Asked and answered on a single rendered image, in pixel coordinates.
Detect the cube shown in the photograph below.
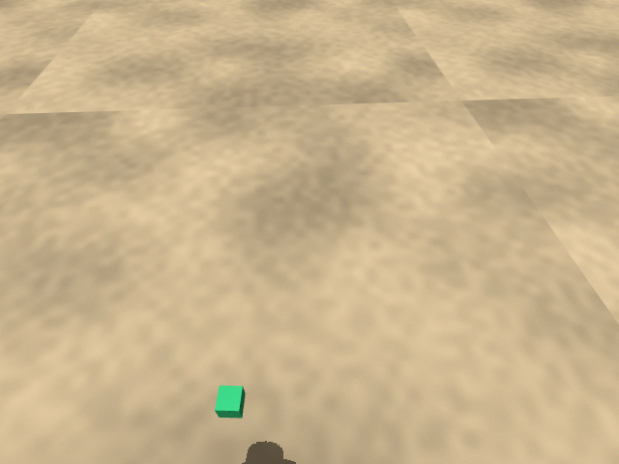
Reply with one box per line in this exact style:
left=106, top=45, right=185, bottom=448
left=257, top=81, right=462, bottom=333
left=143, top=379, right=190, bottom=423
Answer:
left=215, top=386, right=246, bottom=418

